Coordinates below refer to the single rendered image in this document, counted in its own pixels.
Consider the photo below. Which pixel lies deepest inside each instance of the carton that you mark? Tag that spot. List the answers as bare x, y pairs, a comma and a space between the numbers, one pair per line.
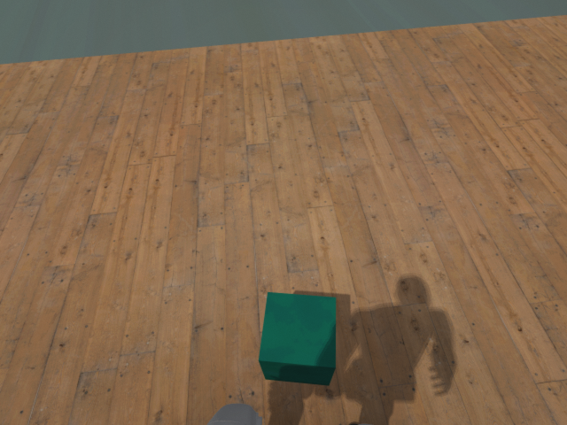
298, 342

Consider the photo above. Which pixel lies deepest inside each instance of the robot left thigh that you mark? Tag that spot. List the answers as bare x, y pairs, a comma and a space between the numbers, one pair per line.
236, 414

